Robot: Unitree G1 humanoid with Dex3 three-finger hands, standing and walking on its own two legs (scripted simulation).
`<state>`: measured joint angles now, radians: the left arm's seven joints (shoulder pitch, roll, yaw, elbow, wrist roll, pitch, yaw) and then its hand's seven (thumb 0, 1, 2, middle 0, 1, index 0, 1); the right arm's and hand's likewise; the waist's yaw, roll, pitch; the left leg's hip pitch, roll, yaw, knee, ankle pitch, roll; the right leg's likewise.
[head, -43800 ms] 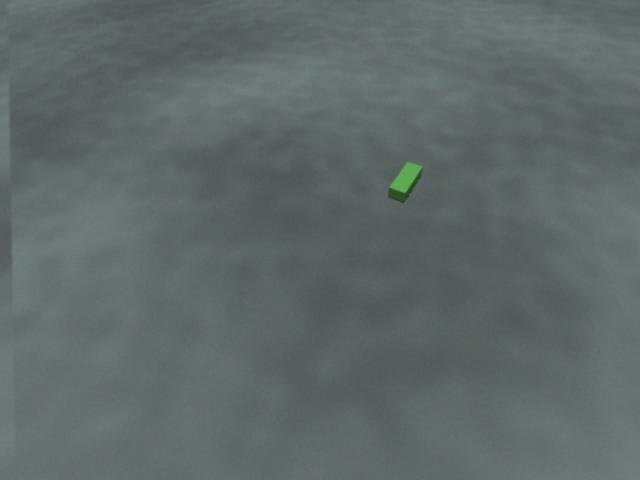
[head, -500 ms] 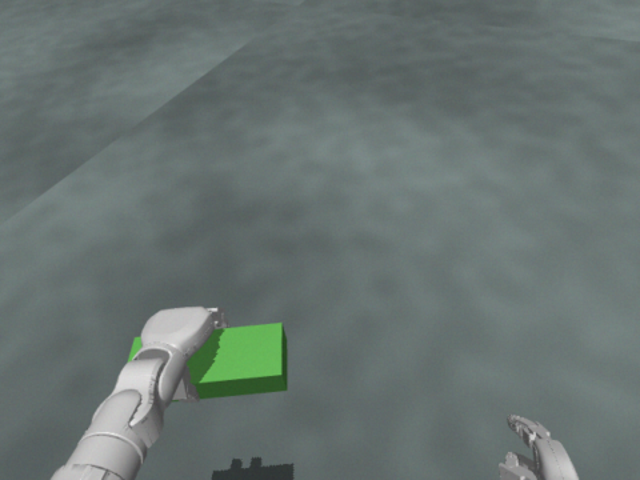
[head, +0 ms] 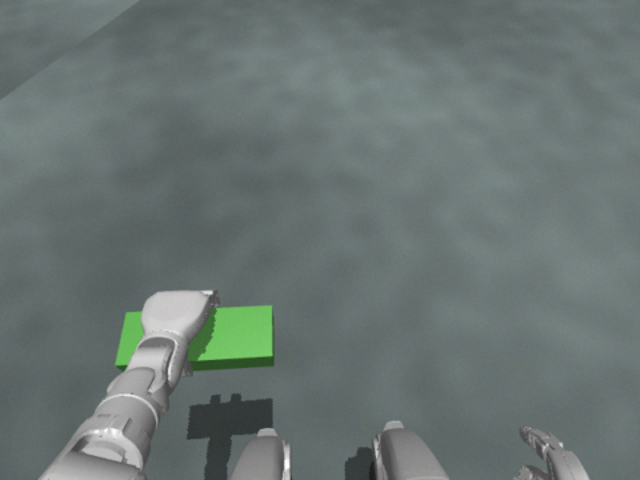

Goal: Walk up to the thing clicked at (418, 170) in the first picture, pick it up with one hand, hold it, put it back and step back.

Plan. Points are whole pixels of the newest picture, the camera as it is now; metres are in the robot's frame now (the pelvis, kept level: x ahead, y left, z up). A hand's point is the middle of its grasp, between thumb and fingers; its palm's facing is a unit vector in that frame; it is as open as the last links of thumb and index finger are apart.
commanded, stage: crouch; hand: left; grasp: from above
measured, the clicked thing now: (201, 339) +0.33 +0.20 -0.14
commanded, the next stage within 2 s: lower in 1.46 s
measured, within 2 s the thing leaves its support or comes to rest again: neither
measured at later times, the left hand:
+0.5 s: hand (224, 364) +0.35 +0.21 -0.35, palm faces -0.46 +0.02 -0.89, open 10.9 cm
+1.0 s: hand (239, 371) +0.36 +0.20 -0.47, palm faces -0.47 +0.00 -0.88, open 11.0 cm
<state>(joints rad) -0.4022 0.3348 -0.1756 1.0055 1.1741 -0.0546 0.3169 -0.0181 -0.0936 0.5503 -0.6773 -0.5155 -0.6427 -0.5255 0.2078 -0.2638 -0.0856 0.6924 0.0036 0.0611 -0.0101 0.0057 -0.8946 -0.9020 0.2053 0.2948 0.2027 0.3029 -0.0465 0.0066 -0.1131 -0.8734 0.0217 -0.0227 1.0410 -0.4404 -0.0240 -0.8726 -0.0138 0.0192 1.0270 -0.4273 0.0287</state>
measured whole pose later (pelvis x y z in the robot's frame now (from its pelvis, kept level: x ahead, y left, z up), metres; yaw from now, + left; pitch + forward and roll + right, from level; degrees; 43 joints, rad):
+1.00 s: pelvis -0.05 +0.00 -0.29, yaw -2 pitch +36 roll -4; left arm -0.76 0.42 -0.04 1.31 1.22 -0.09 0.47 -0.01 -0.14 0.65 -0.65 -0.56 -0.62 -0.57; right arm 0.12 -0.24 -0.05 0.77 -0.12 -0.07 0.10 0.00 -0.90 -0.90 0.21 0.29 0.20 0.30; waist -0.16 0.02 -0.16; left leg -2.10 0.00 -0.10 2.16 -0.69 -0.03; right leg -2.07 0.01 0.00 2.11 -0.67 0.04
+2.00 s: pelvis -0.05 +0.00 -0.38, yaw -4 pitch +33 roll -5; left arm -0.87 0.51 0.04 1.56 1.30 -0.17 0.61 0.00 -0.15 0.71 -0.60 -0.64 -0.57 -0.64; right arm 0.12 -0.26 -0.01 0.84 -0.21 -0.12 0.19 0.00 -0.90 -0.90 0.21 0.29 0.20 0.30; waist -0.24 -0.01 -0.07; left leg -2.31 -0.03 -0.14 2.43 -0.70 -0.06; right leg -2.28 0.02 -0.01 2.37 -0.67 0.05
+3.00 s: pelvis -0.05 +0.01 -0.40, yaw -9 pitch +29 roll -10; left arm -0.94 0.67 0.05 1.81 1.30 -0.20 0.80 0.00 -0.09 0.61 -0.60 -0.61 -0.57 -0.62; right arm 0.07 -0.30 0.12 0.87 -0.33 -0.30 0.39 0.00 -0.90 -0.90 0.20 0.30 0.20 0.30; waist -0.32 -0.05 0.06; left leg -2.33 -0.03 -0.23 2.56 -0.73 -0.06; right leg -2.27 0.05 -0.09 2.41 -0.66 0.07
